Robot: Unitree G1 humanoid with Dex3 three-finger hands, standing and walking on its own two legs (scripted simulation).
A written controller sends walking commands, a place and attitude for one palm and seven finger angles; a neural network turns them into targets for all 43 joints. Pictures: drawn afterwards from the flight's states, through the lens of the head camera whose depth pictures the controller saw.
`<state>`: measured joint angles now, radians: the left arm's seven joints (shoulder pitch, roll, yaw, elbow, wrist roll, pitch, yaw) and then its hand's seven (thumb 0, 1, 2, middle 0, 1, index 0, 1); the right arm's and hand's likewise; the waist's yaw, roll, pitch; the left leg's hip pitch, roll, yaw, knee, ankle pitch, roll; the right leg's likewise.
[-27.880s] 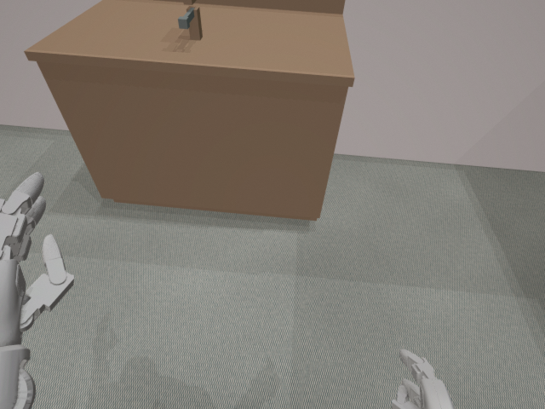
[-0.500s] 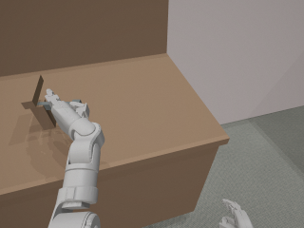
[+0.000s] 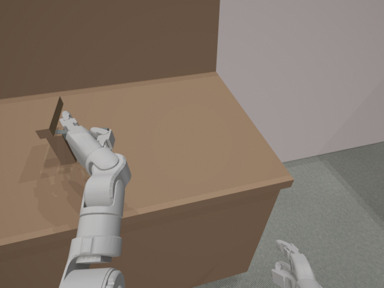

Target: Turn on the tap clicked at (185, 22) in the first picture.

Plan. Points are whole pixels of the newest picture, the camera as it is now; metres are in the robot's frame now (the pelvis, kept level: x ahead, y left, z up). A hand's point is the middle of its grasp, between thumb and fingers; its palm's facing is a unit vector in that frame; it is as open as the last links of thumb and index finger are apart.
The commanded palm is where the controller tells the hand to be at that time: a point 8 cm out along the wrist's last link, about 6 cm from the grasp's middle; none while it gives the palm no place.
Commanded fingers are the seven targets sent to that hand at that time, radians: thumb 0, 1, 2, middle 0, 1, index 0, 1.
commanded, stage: lift the hand up off the lever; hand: left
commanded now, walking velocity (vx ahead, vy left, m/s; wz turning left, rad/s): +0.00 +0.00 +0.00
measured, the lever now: (103, 135) +0.42 +0.28 +0.11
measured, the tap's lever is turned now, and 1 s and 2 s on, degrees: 74 74 74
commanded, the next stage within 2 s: draw the hand back beside the body in 0.02 s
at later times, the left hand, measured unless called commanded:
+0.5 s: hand (95, 166) +0.28 +0.22 +0.15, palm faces +0.36 -0.90 -0.23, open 7.8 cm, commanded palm +0.25 +0.25 +0.17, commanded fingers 0.00 0.90 0.90 -0.17 -0.21 -0.17 -0.21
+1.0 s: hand (70, 186) +0.22 +0.24 +0.16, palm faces +0.33 -0.90 -0.27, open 7.6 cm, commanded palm +0.19 +0.28 +0.17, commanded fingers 0.00 0.90 0.90 -0.20 -0.28 -0.20 -0.28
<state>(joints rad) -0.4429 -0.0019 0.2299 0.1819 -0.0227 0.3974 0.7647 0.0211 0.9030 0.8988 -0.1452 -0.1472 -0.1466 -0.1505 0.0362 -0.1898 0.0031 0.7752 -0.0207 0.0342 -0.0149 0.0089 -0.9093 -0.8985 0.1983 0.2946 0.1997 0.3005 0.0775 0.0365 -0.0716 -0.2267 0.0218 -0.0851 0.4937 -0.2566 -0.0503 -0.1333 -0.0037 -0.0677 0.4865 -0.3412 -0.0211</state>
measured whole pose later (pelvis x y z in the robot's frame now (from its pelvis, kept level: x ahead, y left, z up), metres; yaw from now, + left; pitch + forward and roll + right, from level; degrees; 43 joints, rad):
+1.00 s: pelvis -0.02 +0.02 +0.01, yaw -3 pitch -6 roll -1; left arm 0.24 0.31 0.21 -0.24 -0.06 -0.11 0.11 0.02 0.89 0.90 -0.19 -0.25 -0.19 -0.26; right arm 0.17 -0.21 0.03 0.65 -0.01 -0.06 -0.06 0.01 -0.91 -0.90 0.20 0.29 0.20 0.30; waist 0.06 0.05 0.03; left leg -0.11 0.03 -0.03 0.42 -0.20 -0.02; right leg -0.02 0.00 -0.02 0.37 -0.24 0.00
